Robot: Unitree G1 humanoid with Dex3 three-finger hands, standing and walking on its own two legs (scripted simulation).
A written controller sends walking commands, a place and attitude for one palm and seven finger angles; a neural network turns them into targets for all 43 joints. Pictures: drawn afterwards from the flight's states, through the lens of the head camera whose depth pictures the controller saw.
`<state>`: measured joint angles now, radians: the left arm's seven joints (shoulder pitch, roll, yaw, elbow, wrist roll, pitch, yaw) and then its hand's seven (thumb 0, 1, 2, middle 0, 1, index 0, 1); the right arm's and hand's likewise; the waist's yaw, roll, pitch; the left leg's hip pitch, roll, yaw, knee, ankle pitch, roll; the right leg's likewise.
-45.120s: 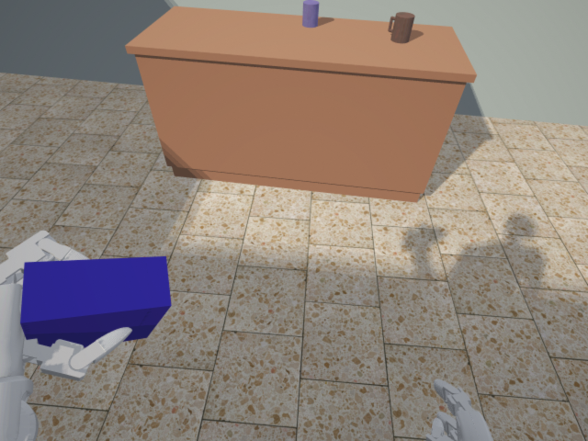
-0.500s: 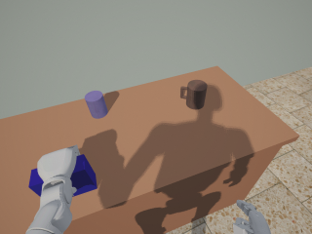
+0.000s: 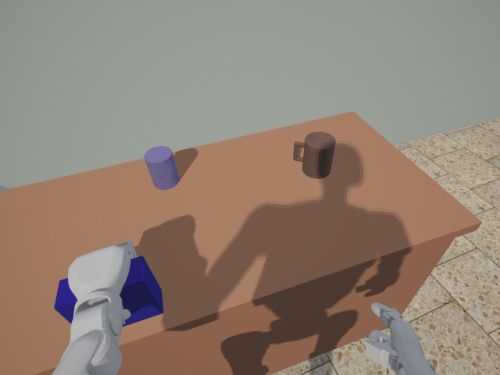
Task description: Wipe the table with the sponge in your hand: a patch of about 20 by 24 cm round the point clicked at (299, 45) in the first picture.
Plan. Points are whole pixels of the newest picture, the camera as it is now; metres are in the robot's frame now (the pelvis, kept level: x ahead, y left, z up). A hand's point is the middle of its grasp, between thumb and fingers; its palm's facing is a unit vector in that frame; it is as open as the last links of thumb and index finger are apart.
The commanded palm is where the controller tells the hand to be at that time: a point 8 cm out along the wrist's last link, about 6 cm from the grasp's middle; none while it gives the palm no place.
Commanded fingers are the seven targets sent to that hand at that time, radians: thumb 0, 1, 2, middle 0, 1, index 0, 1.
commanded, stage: lift the sponge slowly off the table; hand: left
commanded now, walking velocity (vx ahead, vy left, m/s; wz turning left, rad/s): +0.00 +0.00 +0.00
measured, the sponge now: (118, 302) +0.23 +0.28 -0.03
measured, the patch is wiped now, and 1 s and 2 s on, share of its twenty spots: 1.00 1.00 1.00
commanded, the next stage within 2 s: bring the sponge back beside the body in 1.84 s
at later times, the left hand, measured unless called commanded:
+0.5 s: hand (112, 291) +0.22 +0.27 +0.02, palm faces -0.04 -0.14 -0.99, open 9.3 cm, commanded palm +0.20 +0.26 +0.09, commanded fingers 0.00 0.10 1.30 -1.20 -1.60 -1.20 -1.60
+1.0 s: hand (104, 278) +0.23 +0.27 +0.06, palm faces +0.00 -0.13 -0.99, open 9.4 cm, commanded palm +0.20 +0.26 +0.13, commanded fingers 0.00 0.10 1.30 -1.20 -1.60 -1.20 -1.60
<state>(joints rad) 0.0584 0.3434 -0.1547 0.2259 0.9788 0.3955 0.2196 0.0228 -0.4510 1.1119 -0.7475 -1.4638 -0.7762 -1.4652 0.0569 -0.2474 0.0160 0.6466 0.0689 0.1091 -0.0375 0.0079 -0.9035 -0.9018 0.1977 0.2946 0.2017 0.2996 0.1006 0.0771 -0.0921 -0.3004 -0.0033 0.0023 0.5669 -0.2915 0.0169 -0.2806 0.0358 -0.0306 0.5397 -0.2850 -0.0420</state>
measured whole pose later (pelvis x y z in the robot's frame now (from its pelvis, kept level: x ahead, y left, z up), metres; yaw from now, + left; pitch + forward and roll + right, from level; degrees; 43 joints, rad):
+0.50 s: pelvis +0.00 +0.00 +0.01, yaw +0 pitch -1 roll +0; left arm 0.11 0.35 -0.14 0.14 0.95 0.37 0.16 0.00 -0.48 1.11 -0.79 -1.42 -0.81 -1.42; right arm 0.04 -0.25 0.01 0.68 0.05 0.07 -0.05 0.01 -0.90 -0.90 0.20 0.29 0.20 0.30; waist 0.11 0.08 -0.05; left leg -0.21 0.00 0.00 0.50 -0.26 0.01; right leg -0.19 0.04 -0.03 0.47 -0.25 -0.04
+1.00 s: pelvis -0.01 +0.00 +0.01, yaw +0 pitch -4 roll +0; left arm 0.07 0.39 -0.13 0.05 0.93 0.40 0.09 0.00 -0.48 1.11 -0.80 -1.41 -0.82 -1.41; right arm 0.01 -0.25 0.04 0.69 0.05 0.07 -0.05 0.01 -0.90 -0.90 0.20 0.29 0.20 0.30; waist 0.12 0.10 -0.02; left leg -0.14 0.00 0.00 0.43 -0.22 0.01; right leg -0.11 0.04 -0.03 0.40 -0.21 -0.05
